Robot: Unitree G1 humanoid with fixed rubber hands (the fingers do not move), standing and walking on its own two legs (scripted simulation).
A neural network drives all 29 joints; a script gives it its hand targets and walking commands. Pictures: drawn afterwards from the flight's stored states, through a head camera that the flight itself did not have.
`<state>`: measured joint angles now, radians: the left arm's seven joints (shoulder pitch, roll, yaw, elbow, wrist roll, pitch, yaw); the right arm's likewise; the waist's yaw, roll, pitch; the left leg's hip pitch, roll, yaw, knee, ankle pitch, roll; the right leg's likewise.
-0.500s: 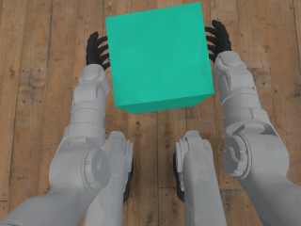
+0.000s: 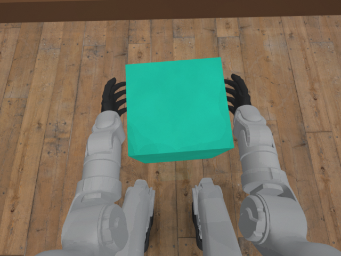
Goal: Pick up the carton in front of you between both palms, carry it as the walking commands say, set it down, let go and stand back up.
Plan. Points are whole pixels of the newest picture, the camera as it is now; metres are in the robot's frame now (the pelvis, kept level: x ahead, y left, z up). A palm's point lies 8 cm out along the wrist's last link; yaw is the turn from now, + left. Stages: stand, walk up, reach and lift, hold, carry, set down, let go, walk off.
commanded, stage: reach and lift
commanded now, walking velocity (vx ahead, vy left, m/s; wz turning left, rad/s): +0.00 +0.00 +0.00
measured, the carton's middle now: (176, 119) +0.44 -0.01 -0.12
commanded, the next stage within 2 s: hold in 1.94 s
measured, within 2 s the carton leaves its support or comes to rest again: neither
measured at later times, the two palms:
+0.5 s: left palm (75, 96) +0.40 +0.14 +0.12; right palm (273, 95) +0.40 -0.16 +0.11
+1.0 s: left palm (0, 60) +0.37 +0.15 +0.25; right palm out of the picture +0.36 -0.15 +0.24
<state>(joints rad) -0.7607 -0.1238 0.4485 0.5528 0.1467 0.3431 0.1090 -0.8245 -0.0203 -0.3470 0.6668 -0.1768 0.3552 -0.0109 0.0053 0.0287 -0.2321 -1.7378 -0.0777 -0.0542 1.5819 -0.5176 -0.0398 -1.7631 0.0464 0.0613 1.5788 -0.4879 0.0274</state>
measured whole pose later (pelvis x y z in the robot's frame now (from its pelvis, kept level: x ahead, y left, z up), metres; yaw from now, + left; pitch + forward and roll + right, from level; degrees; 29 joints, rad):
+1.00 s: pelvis +0.07 +0.01 +0.22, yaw -1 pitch -2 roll +0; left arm -0.30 -0.16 0.29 0.42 0.28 0.58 0.01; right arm -0.28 0.16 -0.28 0.39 -0.28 0.60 -0.01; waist -0.01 0.01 -0.06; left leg -0.20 -0.03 -0.08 0.49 -0.25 0.00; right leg -0.22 0.02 0.07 0.47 -0.22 0.01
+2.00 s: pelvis +0.08 +0.00 +0.23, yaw -1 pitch -6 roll +0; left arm -0.28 -0.16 0.23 0.28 0.28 0.69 0.00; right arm -0.25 0.15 -0.21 0.26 -0.28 0.71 0.00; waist 0.00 0.01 0.02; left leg -0.05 -0.02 -0.08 0.37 -0.21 0.00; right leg -0.07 0.02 0.07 0.36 -0.18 0.01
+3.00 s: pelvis +0.08 +0.00 +0.23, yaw -1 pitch -8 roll +0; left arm -0.27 -0.15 0.22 0.23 0.29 0.76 -0.01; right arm -0.25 0.15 -0.19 0.21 -0.28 0.78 0.00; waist 0.00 0.01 0.03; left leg -0.02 -0.02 -0.08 0.35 -0.20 0.00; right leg -0.03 0.02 0.08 0.34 -0.17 0.01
